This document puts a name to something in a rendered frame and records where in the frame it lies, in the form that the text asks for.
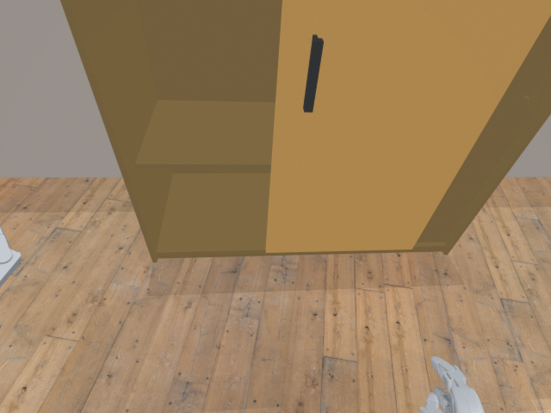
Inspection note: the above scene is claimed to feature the left robot hand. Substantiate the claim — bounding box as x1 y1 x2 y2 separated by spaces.
0 226 21 287

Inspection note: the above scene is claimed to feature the handle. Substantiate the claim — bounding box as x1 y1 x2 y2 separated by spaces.
303 34 324 113
525 66 551 110

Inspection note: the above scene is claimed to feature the right robot hand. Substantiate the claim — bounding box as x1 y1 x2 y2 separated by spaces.
420 356 485 413

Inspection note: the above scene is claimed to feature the wardrobe door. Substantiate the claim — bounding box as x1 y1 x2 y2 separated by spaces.
266 0 551 253
417 16 551 243

